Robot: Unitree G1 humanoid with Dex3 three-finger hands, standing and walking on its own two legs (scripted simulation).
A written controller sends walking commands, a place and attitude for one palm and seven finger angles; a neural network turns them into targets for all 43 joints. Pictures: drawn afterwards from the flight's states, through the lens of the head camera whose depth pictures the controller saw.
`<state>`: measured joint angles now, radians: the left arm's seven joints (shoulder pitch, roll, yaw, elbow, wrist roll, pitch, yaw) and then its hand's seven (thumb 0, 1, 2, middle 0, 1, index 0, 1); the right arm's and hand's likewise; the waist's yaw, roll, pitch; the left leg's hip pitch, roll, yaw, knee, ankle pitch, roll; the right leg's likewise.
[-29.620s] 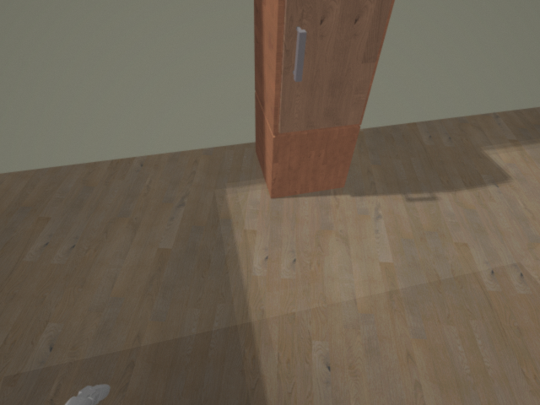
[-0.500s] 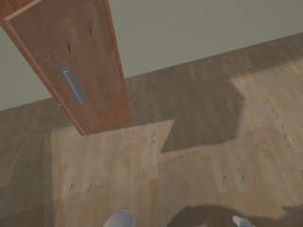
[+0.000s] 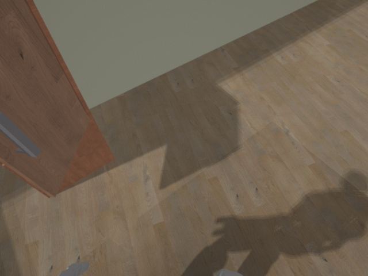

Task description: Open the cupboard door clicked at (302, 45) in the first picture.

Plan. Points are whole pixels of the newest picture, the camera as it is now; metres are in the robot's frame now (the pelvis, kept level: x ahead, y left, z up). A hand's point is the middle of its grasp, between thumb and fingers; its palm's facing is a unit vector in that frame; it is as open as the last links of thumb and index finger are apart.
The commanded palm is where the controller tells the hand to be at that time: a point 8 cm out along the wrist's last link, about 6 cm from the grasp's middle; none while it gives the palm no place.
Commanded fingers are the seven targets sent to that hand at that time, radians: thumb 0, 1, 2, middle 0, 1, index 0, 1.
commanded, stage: walk to a spot facing it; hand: left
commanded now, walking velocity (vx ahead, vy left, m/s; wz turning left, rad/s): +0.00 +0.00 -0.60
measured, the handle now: (9, 135) +0.41 +0.47 +0.00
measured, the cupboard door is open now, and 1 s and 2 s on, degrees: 46 46 46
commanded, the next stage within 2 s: turn to face it in 1.64 s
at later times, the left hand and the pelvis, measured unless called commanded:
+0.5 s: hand (126, 242) +0.20 +0.17 -0.16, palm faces -0.28 -0.94 -0.17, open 7.4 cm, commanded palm none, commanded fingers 0.00 0.90 0.90 -0.20 -0.30 -0.20 -0.30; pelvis +0.08 -0.01 +0.01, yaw -18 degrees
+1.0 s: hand (209, 175) +0.40 -0.05 -0.15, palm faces -0.53 -0.82 -0.23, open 7.3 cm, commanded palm none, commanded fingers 0.00 0.90 0.90 -0.20 -0.30 -0.20 -0.30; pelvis +0.23 -0.17 +0.01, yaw -33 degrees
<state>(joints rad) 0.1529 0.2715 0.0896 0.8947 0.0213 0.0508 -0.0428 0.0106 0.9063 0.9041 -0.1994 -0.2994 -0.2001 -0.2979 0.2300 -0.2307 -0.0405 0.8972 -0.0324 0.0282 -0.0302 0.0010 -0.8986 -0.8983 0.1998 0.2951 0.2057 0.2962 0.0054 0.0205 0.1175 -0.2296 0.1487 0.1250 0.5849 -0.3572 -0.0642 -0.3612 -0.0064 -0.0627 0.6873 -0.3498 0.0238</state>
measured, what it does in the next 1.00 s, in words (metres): walks ahead, turning right: right foot, then left foot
